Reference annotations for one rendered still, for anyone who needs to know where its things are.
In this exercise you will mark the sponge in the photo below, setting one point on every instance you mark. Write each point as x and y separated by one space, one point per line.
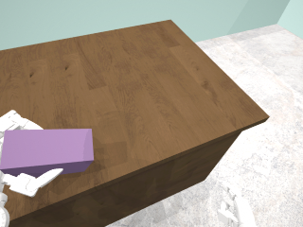
35 152

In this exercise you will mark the robot right hand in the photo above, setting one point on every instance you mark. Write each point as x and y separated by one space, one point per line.
235 213

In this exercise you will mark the robot left hand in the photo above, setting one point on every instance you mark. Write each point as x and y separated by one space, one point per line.
23 183

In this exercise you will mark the left robot forearm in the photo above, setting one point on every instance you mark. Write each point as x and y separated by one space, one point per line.
4 214

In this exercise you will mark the table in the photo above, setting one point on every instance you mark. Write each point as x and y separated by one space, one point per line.
162 115

